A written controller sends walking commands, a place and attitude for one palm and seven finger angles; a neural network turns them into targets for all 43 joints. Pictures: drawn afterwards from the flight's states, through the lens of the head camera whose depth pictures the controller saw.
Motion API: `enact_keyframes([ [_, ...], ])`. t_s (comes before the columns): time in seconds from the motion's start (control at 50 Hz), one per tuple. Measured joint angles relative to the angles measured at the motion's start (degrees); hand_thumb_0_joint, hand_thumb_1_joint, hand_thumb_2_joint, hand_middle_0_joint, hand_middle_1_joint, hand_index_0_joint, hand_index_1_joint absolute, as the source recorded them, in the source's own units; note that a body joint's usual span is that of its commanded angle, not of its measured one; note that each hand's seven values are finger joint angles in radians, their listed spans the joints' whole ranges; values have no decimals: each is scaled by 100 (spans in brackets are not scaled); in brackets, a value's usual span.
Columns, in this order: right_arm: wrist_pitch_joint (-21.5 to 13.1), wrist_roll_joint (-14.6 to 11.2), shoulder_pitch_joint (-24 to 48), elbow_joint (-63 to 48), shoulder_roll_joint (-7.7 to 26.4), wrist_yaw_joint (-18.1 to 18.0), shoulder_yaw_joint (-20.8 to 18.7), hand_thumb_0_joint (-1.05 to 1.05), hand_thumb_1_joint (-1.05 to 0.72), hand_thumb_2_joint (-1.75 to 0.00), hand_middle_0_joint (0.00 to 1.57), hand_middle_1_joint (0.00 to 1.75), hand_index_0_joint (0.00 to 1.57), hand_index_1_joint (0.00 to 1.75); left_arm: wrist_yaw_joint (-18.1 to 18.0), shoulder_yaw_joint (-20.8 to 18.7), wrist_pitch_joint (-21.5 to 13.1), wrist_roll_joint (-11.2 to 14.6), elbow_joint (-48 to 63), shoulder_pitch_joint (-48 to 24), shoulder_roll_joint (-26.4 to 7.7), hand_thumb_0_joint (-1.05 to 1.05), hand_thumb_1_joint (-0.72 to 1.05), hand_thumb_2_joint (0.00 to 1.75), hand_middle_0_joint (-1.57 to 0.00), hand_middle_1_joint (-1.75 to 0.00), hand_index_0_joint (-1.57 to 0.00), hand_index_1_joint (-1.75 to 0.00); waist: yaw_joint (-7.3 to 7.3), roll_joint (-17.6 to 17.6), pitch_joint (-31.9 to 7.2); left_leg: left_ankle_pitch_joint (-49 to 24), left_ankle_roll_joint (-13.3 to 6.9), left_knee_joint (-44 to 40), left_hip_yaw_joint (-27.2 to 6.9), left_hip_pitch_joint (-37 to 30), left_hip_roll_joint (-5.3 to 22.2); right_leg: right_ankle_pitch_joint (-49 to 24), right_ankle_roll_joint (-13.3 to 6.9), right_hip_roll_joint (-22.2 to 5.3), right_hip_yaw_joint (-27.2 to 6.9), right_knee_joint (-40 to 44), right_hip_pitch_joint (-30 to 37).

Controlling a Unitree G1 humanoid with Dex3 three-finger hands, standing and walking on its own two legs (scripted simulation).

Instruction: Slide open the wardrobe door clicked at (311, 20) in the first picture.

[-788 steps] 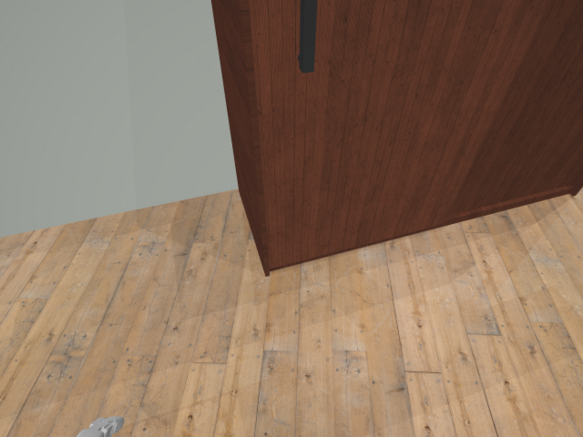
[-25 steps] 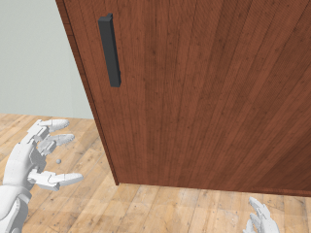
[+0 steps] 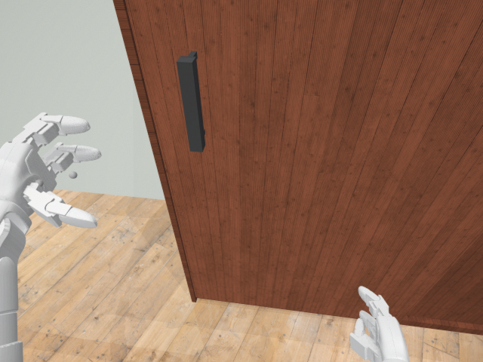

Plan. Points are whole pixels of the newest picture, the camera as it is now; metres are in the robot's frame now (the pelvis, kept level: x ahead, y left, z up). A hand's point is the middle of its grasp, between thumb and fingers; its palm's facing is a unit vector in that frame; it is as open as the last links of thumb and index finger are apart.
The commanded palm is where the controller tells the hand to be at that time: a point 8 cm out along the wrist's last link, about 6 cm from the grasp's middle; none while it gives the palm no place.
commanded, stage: raise the hand with hooked fingers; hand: left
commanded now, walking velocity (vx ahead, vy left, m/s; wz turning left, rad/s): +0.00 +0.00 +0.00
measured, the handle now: (195, 103) +0.51 +0.17 +0.20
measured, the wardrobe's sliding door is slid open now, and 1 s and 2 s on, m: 0.00 0.00 0.00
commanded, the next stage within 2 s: move the hooked fingers beside the handle in 0.54 s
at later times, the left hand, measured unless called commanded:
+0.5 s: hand (73, 168) +0.28 +0.27 +0.22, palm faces +0.14 -0.99 -0.08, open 14.0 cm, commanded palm +0.24 +0.32 +0.23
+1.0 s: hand (103, 156) +0.31 +0.25 +0.22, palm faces +0.09 -0.99 -0.05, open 14.0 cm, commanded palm +0.28 +0.30 +0.22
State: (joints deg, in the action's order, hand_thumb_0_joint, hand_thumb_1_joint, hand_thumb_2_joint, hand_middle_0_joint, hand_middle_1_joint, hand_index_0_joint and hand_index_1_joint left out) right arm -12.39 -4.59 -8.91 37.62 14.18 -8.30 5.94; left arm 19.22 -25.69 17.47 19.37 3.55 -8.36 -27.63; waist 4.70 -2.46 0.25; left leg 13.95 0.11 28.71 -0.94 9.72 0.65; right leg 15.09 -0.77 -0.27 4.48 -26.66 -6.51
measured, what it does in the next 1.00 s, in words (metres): stands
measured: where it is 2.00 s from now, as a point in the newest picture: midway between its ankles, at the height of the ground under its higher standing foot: outside the picture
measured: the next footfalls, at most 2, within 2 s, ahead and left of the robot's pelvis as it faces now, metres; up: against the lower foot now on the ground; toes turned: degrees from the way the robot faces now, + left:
none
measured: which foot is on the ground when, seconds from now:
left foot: down 0.00-1.00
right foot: down 0.00-1.00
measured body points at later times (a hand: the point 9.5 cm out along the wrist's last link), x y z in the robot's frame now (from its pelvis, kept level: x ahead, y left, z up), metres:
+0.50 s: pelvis -0.01 +0.00 +0.00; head -0.05 -0.01 +0.45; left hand +0.26 +0.33 +0.23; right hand +0.19 -0.23 -0.06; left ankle +0.02 +0.12 -0.74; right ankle +0.00 -0.11 -0.74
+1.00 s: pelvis +0.00 +0.00 +0.00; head -0.03 -0.02 +0.45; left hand +0.30 +0.31 +0.22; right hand +0.20 -0.23 -0.06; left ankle +0.02 +0.12 -0.74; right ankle +0.00 -0.11 -0.74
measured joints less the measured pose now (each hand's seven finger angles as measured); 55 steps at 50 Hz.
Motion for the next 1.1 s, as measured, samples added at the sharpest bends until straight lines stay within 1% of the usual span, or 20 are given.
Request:
enact_keyframes([
  [0.04, 57, -23, -20, 22, 31, 3, -5, 1, -90, -90, 20, 30, 20, 30, 74, -44, 100, 15, -121, -200, -112, -1, -50, 30, -31, -120, -31, -119, -23, -9, -44, -27, 2, -52, 2, -28, -1, -22, -1, 0, -2, 41, 22],
  [0.12, 200, -88, -35, 31, 122, 45, -37, 1, -90, -90, 20, 30, 20, 30, 202, -116, 490, 43, -576, -477, -371, -1, -50, 30, -31, -120, -31, -119, -96, -51, -131, -69, 3, -103, 20, -13, 3, -56, -1, 3, -20, 69, -11],
  [0.16, 261, -121, -48, -10, 181, 79, -70, 1, -90, -90, 20, 30, 20, 30, 234, -117, 670, 42, -726, -456, -417, -1, -50, 30, -31, -120, -31, -120, -132, -79, -138, -80, 2, -102, 39, 16, 6, -67, 2, 5, -38, 57, -53],
  [0.2, 296, -136, -70, -53, 234, 105, -114, 1, -91, -90, 20, 30, 20, 30, 237, -94, 771, 24, -734, -348, -369, -1, -50, 30, -31, -120, -31, -120, -150, -97, -123, -83, -2, -91, 62, 41, 10, -74, 5, 6, -62, 35, -91],
  [0.24, 307, -133, -98, -81, 263, 106, -155, 1, -91, -90, 20, 30, 20, 30, 206, -55, 743, 7, -618, -213, -245, -1, -50, 30, -30, -120, -30, -120, -155, -84, -94, -84, -6, -82, 80, 48, 9, -73, 7, 4, -80, 9, -112],
  [0.32, 264, -89, -135, -69, 226, 66, -178, 1, -91, -90, 20, 30, 20, 30, 53, -25, 429, -4, -222, -37, 9, -1, -50, 30, -31, -120, -30, -120, -140, 16, -25, -80, -1, -75, 94, 11, 23, -71, -4, 18, -95, -4, -85],
  [0.38, 230, -65, -150, -53, 161, 35, -158, 1, -91, -90, 20, 30, 20, 30, -74, -72, 274, -48, -59, -59, 54, -1, -50, 30, -31, -120, -31, -120, -126, 81, -17, -79, 11, -90, 96, -40, 41, -80, -19, 37, -98, 25, -31],
  [0.42, 218, -71, -148, -50, 131, 20, -141, 1, -91, -90, 20, 30, 20, 30, -134, -98, 294, -97, -72, -136, 10, -1, -50, 30, -31, -120, -31, -120, -119, 83, -27, -80, 17, -104, 92, -69, 45, -86, -22, 42, -96, 46, 2],
  [0.46, 215, -80, -131, -48, 121, 14, -125, 1, -91, -90, 20, 30, 20, 30, -144, -107, 389, -124, -159, -213, -59, -1, -50, 30, -31, -121, -31, -120, -117, 49, -41, -86, 15, -116, 85, -86, 41, -91, -20, 39, -88, 65, 25],
  [0.52, 224, -104, -94, -51, 125, 17, -105, 1, -91, -90, 20, 30, 20, 30, -81, -67, 582, -131, -304, -268, -145, -1, -50, 30, -31, -121, -31, -120, -112, -30, -67, -99, 4, -135, 75, -82, 25, -101, -8, 24, -78, 86, 29],
  [0.58, 233, -113, -54, -52, 126, 28, -86, 1, -91, -90, 20, 30, 20, 30, 25, -1, 678, -89, -397, -266, -173, -1, -50, 30, -31, -120, -31, -120, -107, -81, -77, -113, -6, -148, 61, -61, 5, -99, 2, 5, -64, 85, 8],
  [0.66, 235, -94, -26, -52, 96, 48, -66, 1, -91, -90, 20, 30, 20, 30, 105, -6, 611, -14, -400, -233, -130, -1, -50, 30, -31, -120, -31, -120, -95, -64, -88, -115, -4, -151, 53, -34, -1, -86, -1, -1, -56, 66, -25],
  [0.7, 225, -87, -32, -56, 82, 55, -66, 1, -91, -90, 20, 30, 20, 30, 83, -17, 541, -25, -384, -249, -97, -1, -50, 30, -31, -120, -31, -120, -78, -38, -88, -105, 3, -143, 50, -33, 5, -77, -8, 5, -54, 60, -25],
  [0.76, 207, -91, -41, -46, 83, 49, -73, 1, -91, -90, 20, 30, 20, 30, 6, 28, 456, -75, -443, -371, -31, -1, -50, 30, -31, -121, -31, -120, -57, -11, -76, -89, 13, -122, 27, -31, 6, -59, -16, 8, -31, 51, -13],
  [0.84, 209, -102, -26, -25, 107, 20, -84, 1, -91, -90, 20, 30, 20, 30, -78, 185, 474, -195, -575, -578, 24, -1, -51, 30, -31, -121, -31, -120, -58, -8, -56, -81, 15, -110, 7, -20, 1, -46, -18, 3, -12, 40, -16],
  [0.94, 239, -86, 20, 7, 116, -1, -92, 1, -91, -90, 20, 30, 20, 30, -109, 326, 510, -255, -839, -833, 23, -1, -51, 30, -31, -121, -31, -120, -136, -10, -47, -88, 16, -130, 16, 13, -1, -41, -22, 1, -22, 33, -66],
  [1.02, 279, -69, -12, -3, 100, 23, -109, 1, -91, -90, 20, 30, 20, 30, -124, 226, 457, -238, -957, -913, -12, -1, -50, 30, -31, -121, -31, -120, -207, 19, -102, -74, 25, -156, 65, 23, 22, -33, -31, 21, -72, 31, -111],
  [1.1, 318, -81, -112, -30, 122, 53, -151, 1, -91, -90, 20, 30, 20, 30, -152, 160, 427, -254, -1043, -938, -19, -1, -50, 30, -31, -120, -31, -120, -238, 29, -165, -32, 33, -144, 98, 19, 39, -2, -36, 37, -106, 15, -123],
])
